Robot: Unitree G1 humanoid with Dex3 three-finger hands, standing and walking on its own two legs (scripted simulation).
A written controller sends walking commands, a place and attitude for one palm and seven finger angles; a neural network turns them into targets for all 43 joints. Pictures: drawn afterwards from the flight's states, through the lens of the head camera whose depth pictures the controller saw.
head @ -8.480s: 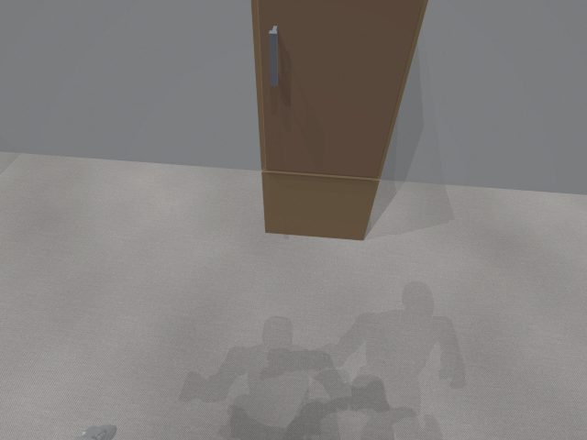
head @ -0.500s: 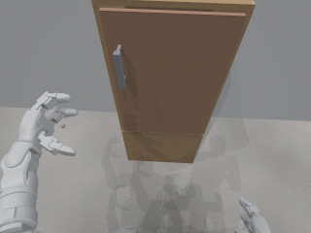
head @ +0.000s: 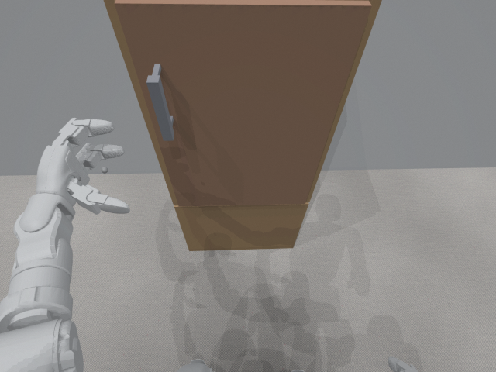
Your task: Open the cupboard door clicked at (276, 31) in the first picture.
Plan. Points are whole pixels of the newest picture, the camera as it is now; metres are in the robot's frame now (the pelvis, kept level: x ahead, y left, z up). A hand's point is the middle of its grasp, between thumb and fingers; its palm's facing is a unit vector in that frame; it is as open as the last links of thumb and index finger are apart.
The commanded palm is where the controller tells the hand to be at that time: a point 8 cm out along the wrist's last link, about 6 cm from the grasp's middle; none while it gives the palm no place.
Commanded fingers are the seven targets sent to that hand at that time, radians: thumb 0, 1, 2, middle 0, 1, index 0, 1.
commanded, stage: move the hooked fingers beside the handle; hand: left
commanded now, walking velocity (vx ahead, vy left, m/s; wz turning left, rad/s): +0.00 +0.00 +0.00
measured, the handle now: (163, 104) +0.57 +0.18 +0.08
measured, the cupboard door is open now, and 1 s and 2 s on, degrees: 0 0 0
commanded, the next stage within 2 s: slide the fingers in behind the handle in 1.66 s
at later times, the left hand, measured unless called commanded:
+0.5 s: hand (123, 137) +0.47 +0.22 +0.09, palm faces +0.03 -1.00 -0.01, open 14.0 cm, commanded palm +0.45 +0.27 +0.09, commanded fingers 0.00 -0.50 0.30 -0.30 -1.20 -0.30 -1.20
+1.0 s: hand (130, 113) +0.53 +0.23 +0.09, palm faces +0.04 -1.00 -0.01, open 13.7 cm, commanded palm +0.51 +0.27 +0.08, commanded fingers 0.00 -0.50 0.30 -0.30 -1.20 -0.30 -1.20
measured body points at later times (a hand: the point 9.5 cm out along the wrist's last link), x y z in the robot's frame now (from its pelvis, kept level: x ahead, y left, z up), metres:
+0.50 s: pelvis +0.00 -0.01 -0.01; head +0.09 +0.00 +0.43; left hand +0.46 +0.28 +0.10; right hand +0.02 -0.28 -0.12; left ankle +0.02 +0.12 -0.71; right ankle -0.01 -0.13 -0.71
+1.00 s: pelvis +0.00 +0.01 -0.02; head +0.13 +0.02 +0.41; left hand +0.53 +0.28 +0.09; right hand -0.04 -0.26 -0.12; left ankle +0.02 +0.12 -0.71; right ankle -0.01 -0.13 -0.71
